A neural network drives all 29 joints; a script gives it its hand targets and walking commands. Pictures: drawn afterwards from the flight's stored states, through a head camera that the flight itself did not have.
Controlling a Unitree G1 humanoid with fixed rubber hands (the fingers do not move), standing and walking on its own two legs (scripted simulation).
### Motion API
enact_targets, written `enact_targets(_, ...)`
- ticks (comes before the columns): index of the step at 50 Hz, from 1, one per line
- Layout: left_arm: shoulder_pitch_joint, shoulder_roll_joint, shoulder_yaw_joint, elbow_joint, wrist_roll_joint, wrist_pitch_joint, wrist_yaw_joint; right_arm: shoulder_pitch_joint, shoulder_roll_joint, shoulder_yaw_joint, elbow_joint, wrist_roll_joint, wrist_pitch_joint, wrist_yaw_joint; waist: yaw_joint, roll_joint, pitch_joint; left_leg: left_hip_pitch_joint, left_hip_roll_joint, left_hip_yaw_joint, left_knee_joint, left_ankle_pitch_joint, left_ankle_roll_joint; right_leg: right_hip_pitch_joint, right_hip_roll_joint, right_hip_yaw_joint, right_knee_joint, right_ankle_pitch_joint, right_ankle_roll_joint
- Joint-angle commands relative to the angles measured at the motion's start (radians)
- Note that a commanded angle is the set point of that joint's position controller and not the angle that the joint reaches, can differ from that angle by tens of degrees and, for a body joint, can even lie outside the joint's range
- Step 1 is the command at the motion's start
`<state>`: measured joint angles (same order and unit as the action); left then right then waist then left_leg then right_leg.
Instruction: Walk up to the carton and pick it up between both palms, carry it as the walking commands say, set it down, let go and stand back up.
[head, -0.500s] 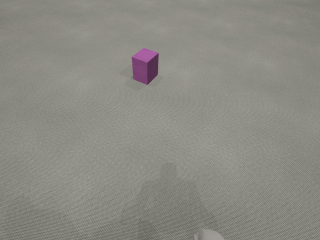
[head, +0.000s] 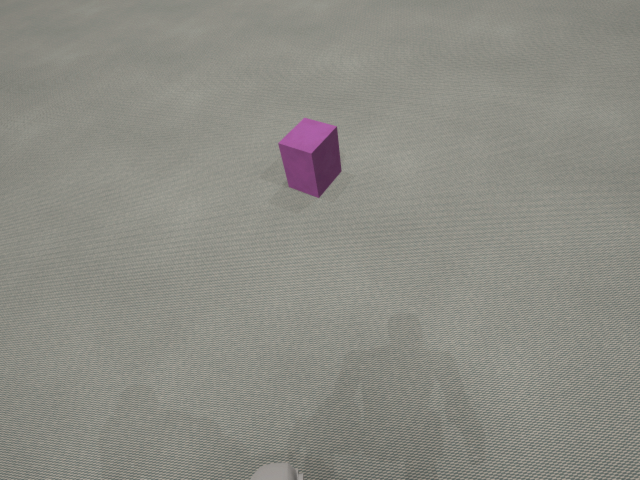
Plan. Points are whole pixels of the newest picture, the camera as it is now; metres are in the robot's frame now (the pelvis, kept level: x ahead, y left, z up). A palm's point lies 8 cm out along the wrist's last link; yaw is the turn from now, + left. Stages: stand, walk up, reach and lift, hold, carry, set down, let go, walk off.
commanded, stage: walk up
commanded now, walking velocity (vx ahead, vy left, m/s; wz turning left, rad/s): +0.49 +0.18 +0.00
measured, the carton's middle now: (311, 158) +1.48 +0.19 -0.65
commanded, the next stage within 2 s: none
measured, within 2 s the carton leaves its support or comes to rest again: neither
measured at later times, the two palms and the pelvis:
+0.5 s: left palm (145, 393) +0.28 +0.35 -0.15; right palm (470, 385) +0.27 -0.16 -0.12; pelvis +0.24 +0.09 +0.00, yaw +0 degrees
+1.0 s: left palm (214, 255) +0.54 +0.28 -0.12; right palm (474, 281) +0.47 -0.22 -0.16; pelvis +0.49 +0.02 -0.01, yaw +0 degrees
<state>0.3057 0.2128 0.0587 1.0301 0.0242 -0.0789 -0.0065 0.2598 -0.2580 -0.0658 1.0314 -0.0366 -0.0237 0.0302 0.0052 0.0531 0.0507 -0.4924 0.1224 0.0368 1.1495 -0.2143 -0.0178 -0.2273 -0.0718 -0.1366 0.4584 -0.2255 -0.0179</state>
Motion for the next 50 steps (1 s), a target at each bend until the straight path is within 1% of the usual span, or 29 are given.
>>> enact_targets(1,0.106,0.109,0.014,-0.017,-0.004,-0.02,0.004,0.044,0.001,-0.001,-0.033,-0.007,0.026,0.019,0.003,-0.216,0.002,-0.099,0.026,-0.002,-0.041,0.098,-0.011,0.069,-0.232,0.188,-0.239,0.295,-0.043)
enact_targets(6,0.176,0.118,0.022,-0.023,0.0,-0.012,0.017,-0.152,0.022,0.024,-0.108,0.004,0.026,0.046,0.04,-0.216,0.085,-0.122,0.011,0.032,-0.32,0.169,-0.034,0.094,-0.229,0.147,-0.322,0.162,-0.051)
enact_targets(9,0.211,0.137,0.026,-0.016,0.005,-0.007,0.023,-0.25,0.024,0.034,-0.146,0.006,0.018,0.055,0.05,-0.214,0.111,-0.068,0.0,0.066,-0.49,0.172,-0.033,0.114,-0.242,0.117,-0.341,0.161,-0.062)
enact_targets(11,0.211,0.153,0.035,-0.014,0.005,-0.004,0.024,-0.281,0.015,0.033,-0.162,0.012,0.011,0.055,0.042,-0.238,0.105,-0.017,-0.003,0.069,-0.573,0.142,-0.022,0.138,-0.247,0.095,-0.324,0.177,-0.065)
enact_targets(13,0.184,0.15,0.027,-0.008,-0.004,0.002,0.016,-0.234,-0.004,0.019,-0.156,0.008,-0.01,0.04,0.014,-0.306,0.058,0.135,-0.021,0.11,-0.603,0.081,-0.004,0.102,-0.198,0.046,-0.274,0.081,-0.071)
enact_targets(14,0.185,0.156,0.026,-0.004,-0.01,0.004,0.014,-0.162,-0.026,0.006,-0.13,0.003,-0.018,0.031,-0.018,-0.227,0.021,0.242,-0.039,0.138,-0.631,0.071,0.001,0.078,-0.188,0.046,-0.183,0.123,-0.068)
enact_targets(15,0.2,0.146,0.019,0.0,-0.014,0.006,0.012,-0.04,-0.059,-0.011,-0.084,-0.005,-0.03,0.017,-0.052,-0.111,-0.056,0.392,-0.057,0.154,-0.646,0.042,0.018,0.054,-0.146,0.02,-0.001,0.186,-0.057)
enact_targets(16,0.215,0.121,0.008,-0.005,-0.012,0.006,0.012,0.115,-0.119,-0.033,-0.035,-0.018,-0.044,0.0,-0.1,0.016,-0.16,0.6,0.005,0.05,-0.654,-0.009,0.049,-0.07,-0.103,0.004,0.277,0.157,-0.031)
enact_targets(17,0.196,0.046,-0.012,-0.051,-0.014,0.0,0.01,0.236,-0.238,-0.067,-0.018,-0.021,-0.051,-0.014,-0.131,0.333,-0.218,0.723,0.289,-0.39,-0.858,-0.178,0.102,-0.339,0.021,0.012,0.592,-0.264,0.021)
enact_targets(18,0.177,0.069,0.001,-0.063,-0.01,0.004,0.011,0.24,-0.271,-0.073,-0.028,0.012,-0.041,-0.013,-0.116,0.29,-0.291,0.734,0.386,-0.56,-0.969,-0.309,0.164,-0.422,0.004,0.111,0.781,-0.315,0.004)
enact_targets(19,0.137,0.094,0.013,-0.028,-0.008,0.008,0.011,0.172,-0.228,-0.053,-0.057,0.009,-0.047,-0.009,-0.077,0.094,-0.227,0.654,0.394,-0.533,-0.955,-0.262,0.153,-0.451,-0.043,0.168,0.843,-0.247,-0.002)
enact_targets(20,0.095,0.083,0.016,-0.02,-0.008,0.01,0.006,0.117,-0.162,-0.034,-0.056,0.007,-0.052,-0.011,-0.047,-0.003,-0.123,0.529,0.34,-0.435,-0.954,-0.14,0.136,-0.435,-0.075,0.18,0.827,-0.153,0.002)
enact_targets(21,0.095,0.051,0.008,-0.011,-0.005,0.016,-0.001,0.048,-0.099,-0.02,-0.059,0.008,-0.061,-0.012,-0.02,-0.008,-0.056,0.417,0.27,-0.309,-0.951,-0.073,0.121,-0.389,-0.098,0.179,0.779,-0.073,0.009)
enact_targets(22,0.104,0.043,0.009,-0.004,0.001,0.025,-0.008,0.026,-0.063,-0.011,-0.06,0.008,-0.07,-0.015,-0.007,0.039,-0.04,0.365,0.228,-0.234,-0.954,0.004,0.11,-0.346,-0.099,0.17,0.751,-0.025,0.021)
enact_targets(24,0.085,0.042,0.015,-0.009,0.009,0.049,-0.016,0.061,-0.044,0.001,-0.042,0.015,-0.082,-0.018,-0.001,0.096,-0.03,0.331,0.186,-0.166,-0.962,0.1,0.102,-0.309,-0.073,0.151,0.705,0.03,0.041)
enact_targets(28,-0.065,0.038,0.006,-0.043,0.015,0.076,-0.034,0.127,-0.045,0.002,-0.029,0.015,-0.087,-0.03,-0.009,0.084,0.022,0.346,0.197,-0.09,-0.989,0.159,0.103,-0.382,-0.074,0.113,0.588,0.126,0.064)
enact_targets(35,-0.298,0.024,-0.007,-0.133,-0.002,0.072,-0.055,0.235,-0.06,-0.021,0.009,0.012,-0.078,-0.038,-0.071,0.104,0.108,0.434,0.183,-0.012,-1.061,0.103,0.11,-0.374,-0.049,0.055,0.216,0.212,0.072)
enact_targets(36,-0.317,0.025,-0.007,-0.145,-0.003,0.065,-0.054,0.237,-0.061,-0.022,0.014,0.012,-0.079,-0.038,-0.074,0.123,0.112,0.433,0.174,0.011,-1.059,0.113,0.109,-0.343,-0.043,0.044,0.175,0.206,0.069)
enact_targets(37,-0.314,0.018,-0.007,-0.152,0.0,0.055,-0.053,0.228,-0.052,-0.016,0.029,0.015,-0.074,-0.039,-0.069,0.187,0.099,0.396,0.132,0.066,-1.049,0.098,0.104,-0.263,-0.038,0.033,0.14,0.172,0.06)
enact_targets(38,-0.3,0.019,-0.003,-0.147,0.004,0.051,-0.048,0.238,-0.052,-0.016,0.041,0.015,-0.067,-0.039,-0.069,0.192,0.09,0.387,0.122,0.074,-1.023,0.112,0.108,-0.218,-0.022,0.009,0.139,0.129,0.059)
enact_targets(40,-0.252,0.035,0.005,-0.134,0.007,0.04,-0.035,0.262,-0.063,-0.018,0.061,0.015,-0.058,-0.041,-0.06,0.114,0.069,0.408,0.147,0.047,-0.934,0.191,0.119,-0.165,-0.005,-0.008,0.116,0.059,0.047)
enact_targets(42,-0.049,0.08,0.023,-0.064,0.016,0.018,-0.016,0.246,-0.068,-0.009,0.067,0.013,-0.05,-0.038,0.012,-0.013,-0.063,0.345,0.095,0.098,-0.614,0.319,0.092,0.102,0.011,-0.024,0.022,0.063,-0.002)
enact_targets(43,0.122,0.158,0.056,-0.014,0.029,0.002,-0.004,0.242,-0.042,0.004,0.046,0.002,-0.053,-0.037,0.08,-0.15,-0.179,0.175,0.051,0.096,-0.334,0.167,0.058,0.303,-0.109,0.14,0.007,0.002,-0.03)
enact_targets(44,0.236,0.294,0.091,0.001,0.032,-0.003,0.005,0.284,0.033,0.036,0.009,0.017,-0.057,-0.034,0.111,-0.444,-0.279,-0.131,-0.098,0.078,-0.015,-0.288,0.009,0.481,-0.434,0.661,-0.17,-0.062,-0.108)
enact_targets(45,0.263,0.296,0.068,0.017,0.018,0.013,0.01,0.241,-0.025,0.013,0.027,0.013,-0.043,-0.038,0.087,-0.184,-0.304,-0.155,-0.039,-0.074,0.125,-0.293,0.012,0.435,-0.497,0.778,-0.197,-0.068,-0.121)
enact_targets(46,0.162,0.236,0.049,-0.001,0.016,0.013,0.014,0.197,-0.026,0.004,0.027,0.014,-0.044,-0.035,0.052,-0.149,-0.195,-0.15,-0.011,-0.088,0.152,-0.221,0.015,0.31,-0.441,0.669,-0.197,-0.016,-0.119)
enact_targets(47,0.066,0.17,0.033,-0.01,0.01,0.007,0.015,0.166,-0.005,0.003,0.04,0.01,-0.044,-0.026,0.018,-0.137,-0.083,-0.132,0.021,-0.076,0.113,-0.141,0.011,0.185,-0.376,0.508,-0.208,0.065,-0.103)
enact_targets(49,0.005,0.085,0.018,-0.015,0.0,-0.005,0.012,0.162,0.022,-0.003,0.048,0.002,-0.024,-0.009,-0.018,-0.208,-0.025,-0.055,0.031,-0.046,0.046,-0.035,0.001,0.064,-0.267,0.299,-0.228,0.148,-0.045)
enact_targets(50,0.025,0.079,0.015,-0.01,0.0,-0.011,0.009,0.154,0.027,-0.001,0.039,-0.002,-0.008,-0.002,-0.019,-0.235,-0.022,-0.046,0.021,-0.03,0.029,0.002,-0.001,0.047,-0.249,0.252,-0.23,0.196,-0.036)
